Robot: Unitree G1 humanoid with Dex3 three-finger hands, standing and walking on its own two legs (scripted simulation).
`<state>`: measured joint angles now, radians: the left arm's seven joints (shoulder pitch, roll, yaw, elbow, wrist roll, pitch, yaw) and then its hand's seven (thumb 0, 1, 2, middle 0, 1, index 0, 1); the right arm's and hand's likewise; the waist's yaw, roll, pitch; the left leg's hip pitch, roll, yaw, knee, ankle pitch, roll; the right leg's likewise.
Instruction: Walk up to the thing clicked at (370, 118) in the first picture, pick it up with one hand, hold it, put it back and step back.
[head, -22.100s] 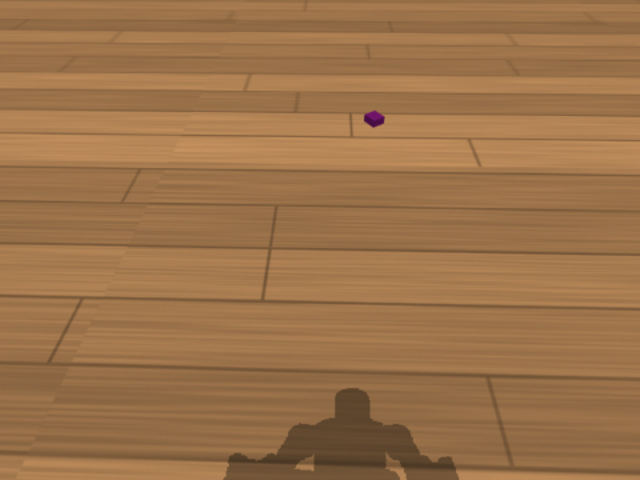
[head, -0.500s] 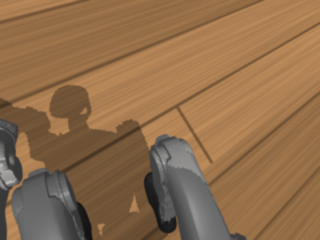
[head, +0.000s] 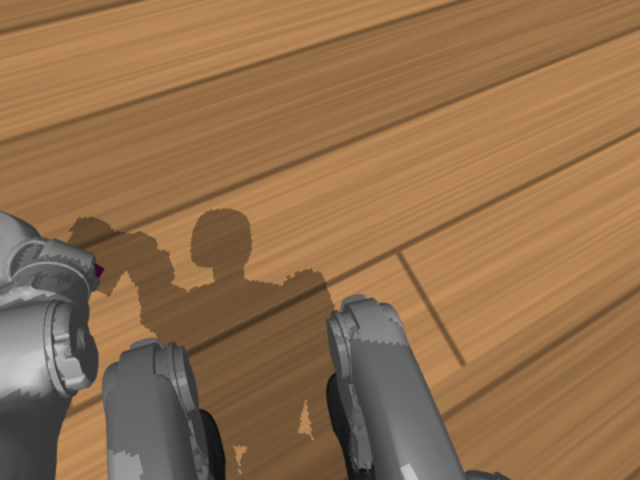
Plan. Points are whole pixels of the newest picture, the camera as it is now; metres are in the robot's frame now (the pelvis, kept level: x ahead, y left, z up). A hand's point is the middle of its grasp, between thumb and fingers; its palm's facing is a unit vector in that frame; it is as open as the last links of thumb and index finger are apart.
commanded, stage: lift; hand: left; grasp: from above
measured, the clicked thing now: (51, 278) +0.43 +0.30 -0.17
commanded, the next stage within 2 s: hold in 1.30 s
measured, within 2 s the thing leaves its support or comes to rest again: neither
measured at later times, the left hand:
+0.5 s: hand out of the picture +0.38 +0.26 +0.06, palm faces -0.21 -0.39 -0.90, open 11.0 cm
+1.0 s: hand out of the picture +0.38 +0.23 +0.22, palm faces -0.22 -0.40 -0.89, open 11.1 cm
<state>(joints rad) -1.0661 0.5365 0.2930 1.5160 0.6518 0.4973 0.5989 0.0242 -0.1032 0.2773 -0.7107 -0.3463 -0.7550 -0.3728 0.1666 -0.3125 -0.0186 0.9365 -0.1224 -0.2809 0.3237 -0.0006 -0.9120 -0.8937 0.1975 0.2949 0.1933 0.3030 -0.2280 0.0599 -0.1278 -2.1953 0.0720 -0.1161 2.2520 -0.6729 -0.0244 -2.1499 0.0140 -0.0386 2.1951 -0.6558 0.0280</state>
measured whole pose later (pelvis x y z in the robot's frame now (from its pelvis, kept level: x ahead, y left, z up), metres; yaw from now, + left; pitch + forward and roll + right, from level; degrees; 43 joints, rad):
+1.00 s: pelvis +0.06 -0.01 +0.31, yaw +5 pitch +18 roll -1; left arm -0.66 0.18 -0.04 1.15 0.54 0.75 0.50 -0.04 -0.16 0.35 -0.75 -0.29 -0.78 -0.36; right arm 0.21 -0.26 0.00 0.90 0.00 -0.15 0.03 0.00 -0.90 -0.89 0.20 0.30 0.20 0.30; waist -0.10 0.04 -0.17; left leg -0.97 0.08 -0.02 1.12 -0.47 -0.05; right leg -0.95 0.00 -0.03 1.11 -0.48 -0.01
